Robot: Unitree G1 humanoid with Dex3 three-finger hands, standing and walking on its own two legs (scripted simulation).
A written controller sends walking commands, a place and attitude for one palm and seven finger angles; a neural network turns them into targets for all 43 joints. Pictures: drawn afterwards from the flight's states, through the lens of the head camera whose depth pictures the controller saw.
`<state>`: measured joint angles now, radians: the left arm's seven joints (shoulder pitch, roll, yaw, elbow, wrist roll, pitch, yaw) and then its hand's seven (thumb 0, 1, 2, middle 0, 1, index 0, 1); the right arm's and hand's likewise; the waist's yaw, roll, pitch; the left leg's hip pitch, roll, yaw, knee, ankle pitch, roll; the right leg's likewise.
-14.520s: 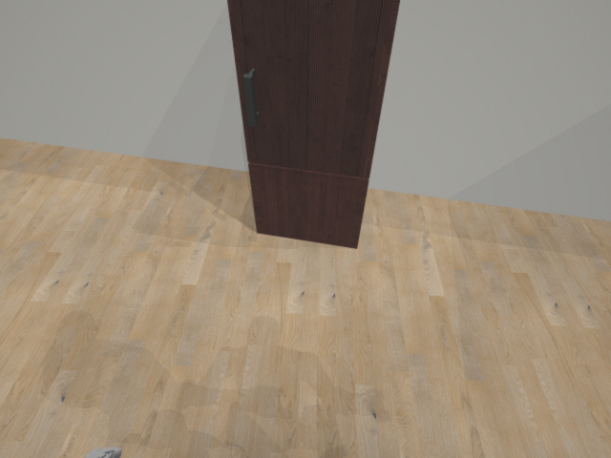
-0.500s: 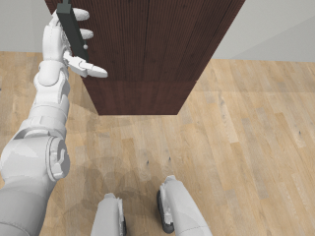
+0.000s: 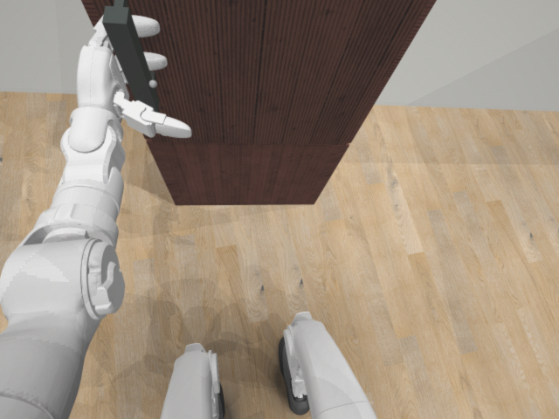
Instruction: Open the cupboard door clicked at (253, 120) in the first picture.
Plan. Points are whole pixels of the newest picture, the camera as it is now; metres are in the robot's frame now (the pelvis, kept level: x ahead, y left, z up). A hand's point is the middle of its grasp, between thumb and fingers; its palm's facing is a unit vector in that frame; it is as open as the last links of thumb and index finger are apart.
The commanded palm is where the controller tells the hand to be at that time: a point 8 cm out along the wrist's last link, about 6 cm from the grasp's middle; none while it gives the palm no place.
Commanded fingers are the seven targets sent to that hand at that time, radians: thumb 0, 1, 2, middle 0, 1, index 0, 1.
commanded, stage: close the thumb around the handle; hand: left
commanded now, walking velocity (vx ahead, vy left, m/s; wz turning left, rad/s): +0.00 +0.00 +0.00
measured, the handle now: (137, 55) +0.60 +0.11 +0.05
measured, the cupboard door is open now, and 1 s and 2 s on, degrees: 0 1 41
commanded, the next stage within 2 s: pull the door open along its arc in 0.72 s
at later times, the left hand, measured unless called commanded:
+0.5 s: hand (153, 85) +0.55 +0.09 +0.05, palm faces -0.12 -0.99 -0.02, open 8.0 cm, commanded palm +0.53 +0.13 +0.05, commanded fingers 0.00 0.90 0.90 -0.40 -1.35 -0.40 -1.35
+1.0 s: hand (153, 87) +0.55 +0.09 +0.05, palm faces -0.12 -0.99 -0.02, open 5.8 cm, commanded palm +0.51 +0.14 +0.05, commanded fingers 0.00 0.90 0.90 -0.40 -1.35 -0.40 -1.35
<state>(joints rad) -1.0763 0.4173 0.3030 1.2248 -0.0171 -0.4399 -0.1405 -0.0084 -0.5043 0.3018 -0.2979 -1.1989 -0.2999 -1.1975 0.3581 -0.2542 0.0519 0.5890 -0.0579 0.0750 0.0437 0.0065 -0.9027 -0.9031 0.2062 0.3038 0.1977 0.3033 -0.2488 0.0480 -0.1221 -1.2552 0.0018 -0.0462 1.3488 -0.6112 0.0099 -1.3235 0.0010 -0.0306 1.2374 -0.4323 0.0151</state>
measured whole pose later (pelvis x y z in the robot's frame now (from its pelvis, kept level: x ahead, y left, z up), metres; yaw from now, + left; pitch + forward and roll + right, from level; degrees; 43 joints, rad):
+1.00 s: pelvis +0.00 +0.00 +0.01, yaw +0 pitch +29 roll -2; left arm -0.99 0.39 0.31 1.15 -0.04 -0.44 -0.14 0.01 0.71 0.81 -0.38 -1.35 -0.36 -1.35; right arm 0.36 -0.25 0.04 0.59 -0.05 0.09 0.05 0.01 -0.90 -0.90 0.21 0.30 0.20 0.30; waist -0.23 0.05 -0.13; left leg -1.22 0.01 -0.04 1.32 -0.61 0.00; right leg -1.30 0.01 -0.02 1.22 -0.43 0.01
